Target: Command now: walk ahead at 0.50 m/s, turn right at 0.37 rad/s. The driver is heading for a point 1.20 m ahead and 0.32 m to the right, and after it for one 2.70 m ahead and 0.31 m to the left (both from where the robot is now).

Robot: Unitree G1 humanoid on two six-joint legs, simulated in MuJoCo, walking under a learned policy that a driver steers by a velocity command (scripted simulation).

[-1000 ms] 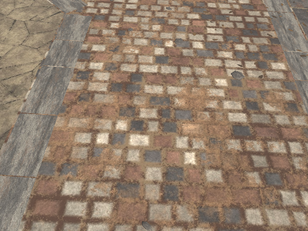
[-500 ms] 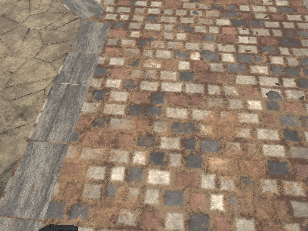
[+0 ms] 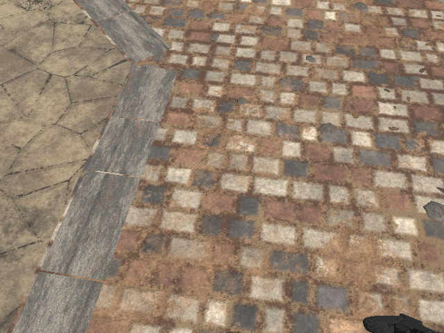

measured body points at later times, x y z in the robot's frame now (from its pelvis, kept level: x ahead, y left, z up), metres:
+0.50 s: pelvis +0.25 -0.03 +0.00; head +0.29 -0.05 +0.44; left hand +0.52 +0.13 -0.10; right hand +0.15 -0.28 -0.15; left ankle +0.11 +0.10 -0.72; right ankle +0.34 -0.13 -0.72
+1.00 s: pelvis +0.50 -0.13 +0.01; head +0.53 -0.16 +0.46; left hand +0.59 +0.12 -0.12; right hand +0.58 -0.43 -0.10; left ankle +0.70 -0.10 -0.70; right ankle +0.35 -0.13 -0.72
